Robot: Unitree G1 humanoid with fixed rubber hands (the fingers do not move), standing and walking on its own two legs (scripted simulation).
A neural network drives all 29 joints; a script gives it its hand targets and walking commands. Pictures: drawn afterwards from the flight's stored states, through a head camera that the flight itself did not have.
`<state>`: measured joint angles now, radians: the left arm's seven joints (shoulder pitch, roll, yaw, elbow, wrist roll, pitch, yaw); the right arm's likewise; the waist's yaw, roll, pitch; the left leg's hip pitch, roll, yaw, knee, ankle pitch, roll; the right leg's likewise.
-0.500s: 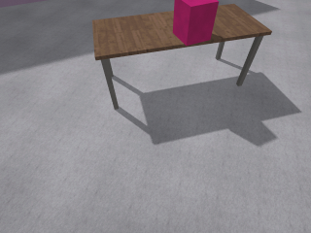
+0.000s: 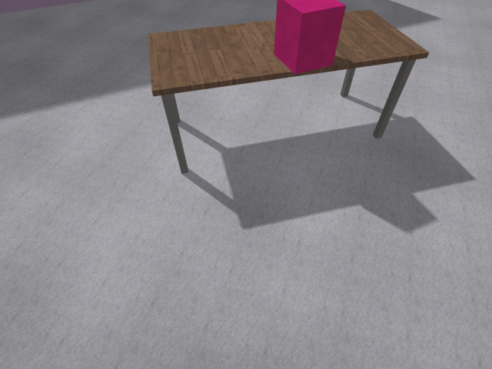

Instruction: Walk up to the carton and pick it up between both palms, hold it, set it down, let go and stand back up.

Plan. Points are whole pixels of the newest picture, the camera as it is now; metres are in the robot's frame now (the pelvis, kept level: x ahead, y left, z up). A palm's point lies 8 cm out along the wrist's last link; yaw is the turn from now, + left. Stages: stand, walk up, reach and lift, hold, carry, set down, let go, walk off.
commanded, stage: stand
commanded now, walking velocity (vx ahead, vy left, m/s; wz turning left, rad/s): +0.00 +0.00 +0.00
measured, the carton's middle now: (306, 32) +1.43 -0.21 -0.09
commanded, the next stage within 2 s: walk up in 0.10 s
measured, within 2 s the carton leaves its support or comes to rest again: neither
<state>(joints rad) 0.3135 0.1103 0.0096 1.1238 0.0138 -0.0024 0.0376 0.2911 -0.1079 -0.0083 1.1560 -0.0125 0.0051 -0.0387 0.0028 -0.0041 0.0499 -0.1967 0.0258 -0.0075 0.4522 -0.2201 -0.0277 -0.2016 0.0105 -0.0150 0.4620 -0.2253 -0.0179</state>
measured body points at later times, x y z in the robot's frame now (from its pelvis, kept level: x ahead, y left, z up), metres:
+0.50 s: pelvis +0.01 -0.03 +0.00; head +0.01 -0.05 +0.45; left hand +0.04 +0.21 -0.14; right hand -0.01 -0.26 -0.16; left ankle +0.01 +0.14 -0.74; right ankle +0.00 -0.16 -0.70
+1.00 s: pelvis +0.22 -0.05 -0.02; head +0.28 -0.07 +0.43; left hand +0.06 +0.15 -0.14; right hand +0.38 -0.26 -0.17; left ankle +0.39 +0.06 -0.72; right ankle +0.00 -0.17 -0.74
